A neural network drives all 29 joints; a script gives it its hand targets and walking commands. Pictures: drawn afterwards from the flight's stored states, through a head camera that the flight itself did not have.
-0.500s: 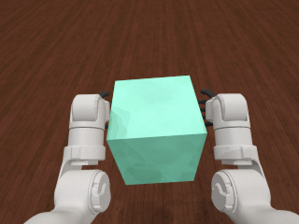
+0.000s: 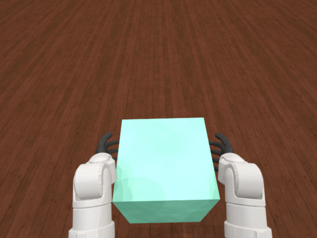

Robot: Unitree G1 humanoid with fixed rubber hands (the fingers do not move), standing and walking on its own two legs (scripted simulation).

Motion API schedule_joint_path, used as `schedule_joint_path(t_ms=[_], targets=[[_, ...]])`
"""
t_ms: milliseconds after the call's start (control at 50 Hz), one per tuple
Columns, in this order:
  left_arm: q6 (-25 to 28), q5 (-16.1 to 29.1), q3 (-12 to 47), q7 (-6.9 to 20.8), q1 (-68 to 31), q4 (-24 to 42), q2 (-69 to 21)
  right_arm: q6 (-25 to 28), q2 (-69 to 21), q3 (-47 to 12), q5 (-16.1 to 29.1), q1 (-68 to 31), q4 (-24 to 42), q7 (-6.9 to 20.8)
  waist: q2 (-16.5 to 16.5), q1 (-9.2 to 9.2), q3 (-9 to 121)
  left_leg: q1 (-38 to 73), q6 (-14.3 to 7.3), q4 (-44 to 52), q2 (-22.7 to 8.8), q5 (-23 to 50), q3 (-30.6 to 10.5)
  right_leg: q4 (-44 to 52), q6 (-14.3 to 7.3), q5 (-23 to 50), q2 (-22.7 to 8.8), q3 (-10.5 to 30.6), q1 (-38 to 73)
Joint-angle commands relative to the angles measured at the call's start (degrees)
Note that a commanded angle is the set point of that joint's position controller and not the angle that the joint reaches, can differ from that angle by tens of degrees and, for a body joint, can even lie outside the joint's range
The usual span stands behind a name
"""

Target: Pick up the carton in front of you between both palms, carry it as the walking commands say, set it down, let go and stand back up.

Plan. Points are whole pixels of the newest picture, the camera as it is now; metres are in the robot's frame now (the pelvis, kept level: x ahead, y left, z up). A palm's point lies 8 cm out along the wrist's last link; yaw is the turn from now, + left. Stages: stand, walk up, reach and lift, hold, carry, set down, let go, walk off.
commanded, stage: carry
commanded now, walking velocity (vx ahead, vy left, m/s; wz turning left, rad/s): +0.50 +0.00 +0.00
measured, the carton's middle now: (164, 174) +0.31 +0.00 -0.02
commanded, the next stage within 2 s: none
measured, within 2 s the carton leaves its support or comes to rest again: neither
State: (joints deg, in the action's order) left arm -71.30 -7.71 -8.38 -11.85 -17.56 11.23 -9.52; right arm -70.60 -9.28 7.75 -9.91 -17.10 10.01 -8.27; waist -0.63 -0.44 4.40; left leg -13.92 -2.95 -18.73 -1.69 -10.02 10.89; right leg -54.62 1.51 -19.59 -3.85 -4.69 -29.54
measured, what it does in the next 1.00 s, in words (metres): walks ahead: right foot, then left foot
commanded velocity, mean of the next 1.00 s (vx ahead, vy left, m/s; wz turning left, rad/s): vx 0.12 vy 0.00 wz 0.00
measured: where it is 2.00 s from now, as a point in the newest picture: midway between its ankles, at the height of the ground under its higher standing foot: (162, 222)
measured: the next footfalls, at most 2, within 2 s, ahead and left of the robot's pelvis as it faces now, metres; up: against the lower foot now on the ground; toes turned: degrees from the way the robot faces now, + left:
right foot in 0.24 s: +0.36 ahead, -0.13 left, +0.00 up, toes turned -7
left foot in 0.62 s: +0.47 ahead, +0.09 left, +0.00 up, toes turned -17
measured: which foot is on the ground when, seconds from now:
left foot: down 0.00-0.28, up 0.30-0.60, down 0.62-1.00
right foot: up 0.00-0.22, down 0.24-1.00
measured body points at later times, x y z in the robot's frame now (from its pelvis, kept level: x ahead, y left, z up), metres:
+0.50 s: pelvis +0.28 -0.05 +0.00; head +0.30 -0.06 +0.45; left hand +0.57 +0.12 +0.06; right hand +0.59 -0.17 +0.05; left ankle +0.33 +0.09 -0.71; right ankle +0.31 -0.13 -0.75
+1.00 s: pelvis +0.42 -0.02 -0.02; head +0.40 -0.02 +0.43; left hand +0.72 +0.13 +0.07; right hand +0.71 -0.16 +0.06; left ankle +0.43 +0.08 -0.75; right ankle +0.31 -0.13 -0.75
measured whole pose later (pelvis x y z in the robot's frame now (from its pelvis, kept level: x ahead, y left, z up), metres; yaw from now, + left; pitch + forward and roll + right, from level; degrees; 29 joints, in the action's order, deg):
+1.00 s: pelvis +0.42 -0.02 -0.02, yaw +0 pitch +4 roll +1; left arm -69.2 -8.4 -8.6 -13.0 -20.1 7.1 -10.1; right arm -71.1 -9.4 7.9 -8.3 -17.7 7.4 -13.5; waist -0.5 0.0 6.9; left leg -20.9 -1.9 -32.0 -3.1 -14.2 11.4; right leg -29.8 2.2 -23.2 -4.7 -9.2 -9.0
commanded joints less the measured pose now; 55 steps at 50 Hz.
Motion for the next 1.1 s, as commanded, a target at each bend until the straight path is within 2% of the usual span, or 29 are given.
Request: schedule_joint_path(t_ms=[0,60,140,180,220,240,260,280,300,320,340,360,380,440,480,520,560,580,600,620,640,660,680,720,760,800,900,1000,1080], targets=[[0.9,26.6,41.3,21.3,-29.2,4.2,-60.4,1.1,-60.5,-39.4,28.4,-30.3,7.6,18.0,8.4,1.01,19.7,20.7,-5.7,7.8,-14.5,11.6,-11.7,8.7,1.1,5.7,-2.1,-0.3,-7.0],[0.3,25.8,41.4,21.0,-26.5,3.6,-58.7,0.3,-58.0,-39.5,28.6,-28.0,7.0,18.5,8.7,1.14,15.8,17.4,-4.5,8.6,-12.8,13.7,-7.5,18.0,0.9,12.7,-1.3,-3.3,-4.0],[-0.6,25.5,40.8,21.6,-24.9,0.8,-56.8,-0.6,-55.8,-39.0,27.8,-26.4,4.1,18.8,9.4,1.33,11.0,15.8,-2.4,7.1,-12.0,15.4,-4.6,25.0,-0.8,18.9,-0.4,-5.8,0.3],[-0.9,25.3,40.1,21.9,-25.4,-1.1,-55.9,-0.8,-55.0,-39.0,27.6,-27.2,2.3,18.8,9.5,1.26,9.2,14.8,-1.5,3.9,-12.1,16.0,-3.9,27.3,-1.9,18.0,0.2,-7.3,4.2],[-0.9,24.9,39.1,22.2,-24.7,-4.1,-55.2,-1.0,-54.3,-39.1,27.5,-28.5,0.7,18.9,6.5,-0.03,11.9,9.0,0.8,-9.5,-8.9,20.7,0.7,29.5,-2.7,11.6,3.7,-11.7,19.1],[-0.8,24.7,38.5,22.4,-24.2,-5.7,-55.0,-1.0,-53.4,-39.0,27.5,-29.0,0.0,18.9,2.5,-1.02,15.4,1.2,2.9,-20.6,-7.6,13.8,1.6,29.6,-3.2,7.8,-1.5,-4.9,30.3],[0.0,23.5,37.5,22.4,-24.6,-8.2,-54.6,-1.5,-54.0,-39.6,28.3,-32.1,1.0,19.0,-12.7,-1.33,19.6,-14.1,6.3,-38.8,-0.8,1.6,1.3,36.0,-11.1,3.5,-16.2,21.6,41.3],[0.5,23.6,37.1,22.5,-23.8,-9.0,-55.9,-1.4,-55.0,-40.1,28.8,-32.8,0.7,19.2,-18.6,-1.52,19.2,-24.5,6.1,-47.9,2.7,-18.3,-3.5,40.7,-14.8,16.9,-20.7,32.1,44.3],[0.8,24.2,36.5,22.6,-25.2,-7.6,-56.9,-0.8,-57.0,-40.2,29.4,-33.8,0.3,19.3,-13.5,-0.87,19.1,-26.2,4.5,-53.2,-0.2,-19.8,-8.1,38.5,-14.6,27.8,-20.3,26.1,42.8],[1.2,24.7,36.4,22.8,-25.7,-6.9,-58.6,-0.1,-58.4,-40.0,30.1,-34.3,0.6,19.3,-8.1,-0.82,20.1,-24.8,3.6,-53.2,-2.6,-18.9,-9.5,36.7,-13.7,35.7,-19.3,20.4,39.5],[1.6,25.2,36.5,23.0,-26.9,-5.6,-60.2,0.6,-59.7,-40.0,30.4,-34.5,1.0,19.3,-3.7,-0.56,19.5,-22.8,3.2,-48.8,-4.6,-15.9,-10.4,37.2,-11.6,36.2,-18.1,15.5,35.1],[2.0,25.8,36.9,23.2,-28.4,-4.4,-61.6,1.3,-60.2,-39.9,30.3,-34.7,1.7,19.1,-3.4,-0.28,19.4,-19.0,3.3,-41.3,-5.8,-13.4,-10.4,38.6,-9.0,33.9,-16.2,9.8,31.0],[2.3,26.3,37.2,23.4,-28.5,-3.7,-62.6,1.7,-61.1,-40.2,30.2,-34.5,2.7,18.7,-5.3,-0.2,19.7,-15.3,3.6,-36.1,-4.5,-12.2,-8.1,39.1,-8.0,34.1,-14.4,5.5,28.3],[3.0,27.0,38.1,23.8,-26.2,-1.9,-62.9,2.9,-61.0,-40.8,28.2,-31.6,5.0,17.4,-7.3,-0.05,21.3,-10.0,4.2,-24.1,-2.3,-10.9,-4.8,38.7,-9.0,34.3,-12.8,0.3,27.5],[3.1,27.0,38.5,23.6,-24.7,-0.4,-61.4,3.3,-61.0,-41.1,27.9,-30.0,6.4,16.9,-9.0,-0.28,21.5,-7.2,4.0,-18.4,-1.5,-4.6,-3.2,37.6,-8.6,34.8,-12.3,-1.8,27.2],[2.9,26.8,39.0,23.3,-23.8,1.0,-60.2,3.0,-59.9,-41.4,28.1,-29.7,8.1,16.7,-9.0,-0.55,20.9,-4.7,4.1,-13.7,-1.3,2.3,-2.2,35.5,-7.7,33.4,-11.4,-3.2,26.4],[2.5,26.4,39.2,22.8,-23.9,1.5,-58.7,2.2,-58.5,-41.5,28.4,-29.3,8.4,16.9,-6.6,-0.18,19.5,0.6,4.4,-4.6,-1.3,12.6,-0.7,31.4,-5.4,30.6,-9.2,-4.8,24.3],[2.1,25.8,39.2,22.6,-23.3,0.8,-57.8,1.6,-57.4,-41.4,28.4,-29.0,8.0,17.2,-4.6,-0.21,18.6,3.8,4.6,0.1,-2.6,17.2,-1.1,29.2,-3.8,28.6,-8.1,-4.9,23.2],[1.9,25.2,39.0,22.4,-22.6,-0.4,-57.0,0.9,-56.1,-40.9,28.4,-28.7,7.1,17.6,-3.1,-0.25,19.3,9.8,4.3,0.0,-6.9,22.5,-4.2,26.8,-2.2,23.5,-7.8,-4.5,19.4],[1.4,24.9,39.1,22.2,-22.6,-1.3,-56.4,0.3,-54.6,-40.2,28.0,-28.6,5.7,17.9,2.9,-0.72,20.5,15.4,2.0,-5.6,-13.7,43.1,-10.1,23.2,-0.3,12.2,-5.6,-4.3,14.9],[0.5,25.1,39.7,22.1,-24.1,-1.0,-56.1,0.3,-54.6,-39.3,27.2,-27.8,2.3,18.3,7.0,-0.55,22.5,18.7,-2.2,-8.3,-15.9,44.6,-11.9,26.1,0.8,5.9,-4.4,-1.7,13.6],[0.0,25.1,39.7,22.3,-24.8,-1.6,-55.9,0.4,-55.5,-38.6,27.2,-26.8,0.4,18.6,8.8,-0.27,21.3,14.6,-2.4,-6.4,-15.2,39.4,-12.8,26.9,1.2,3.6,-4.2,-1.9,15.9],[-0.3,25.1,39.7,22.6,-26.1,-2.9,-56.4,0.5,-56.0,-37.8,27.2,-27.3,-0.9,18.8,8.0,-0.14,20.3,12.5,-1.7,-6.1,-13.6,37.7,-11.5,27.4,1.2,6.0,-4.4,-1.7,17.9],[-0.4,25.3,39.3,23.1,-26.4,-5.6,-57.5,0.6,-57.2,-37.0,27.0,-27.6,-2.9,19.0,6.5,0.02,19.3,11.2,-0.6,-8.8,-11.5,41.0,-9.1,27.7,1.1,14.1,-4.8,-1.9,19.3],[-0.1,25.7,39.1,23.4,-28.0,-6.0,-58.7,0.9,-58.3,-37.2,27.5,-30.5,-2.0,19.0,4.5,0.15,20.5,11.2,0.0,-11.4,-10.2,42.2,-7.3,26.8,1.1,22.4,-5.2,-2.0,20.3],[0.2,26.2,39.0,23.3,-29.3,-5.6,-59.8,1.0,-59.0,-37.7,28.1,-33.0,-0.4,18.8,3.0,0.25,21.6,11.2,-0.1,-12.9,-9.6,43.5,-6.6,25.8,1.4,26.3,-5.1,-2.2,21.0],[0.6,25.8,38.2,22.7,-28.6,-5.2,-60.4,1.1,-59.0,-38.6,28.9,-35.2,2.4,18.2,1.2,0.23,22.9,10.3,-0.3,-14.4,-8.9,43.4,-6.3,24.9,1.5,29.5,-4.6,-2.2,22.7],[0.8,25.2,37.6,22.5,-27.0,-5.9,-60.9,0.9,-58.7,-38.8,29.3,-35.7,3.1,18.2,-0.3,0.16,22.7,7.2,0.0,-15.2,-7.8,37.2,-5.7,24.1,0.8,34.6,-5.3,-1.9,24.6],[0.9,24.9,37.5,22.4,-26.7,-6.5,-61.2,0.6,-58.9,-38.6,29.2,-35.5,2.1,18.3,-1.0,0.12,21.7,5.5,0.3,-15.4,-7.4,31.5,-5.5,24.0,0.2,35.4,-5.9,-1.7,24.7]])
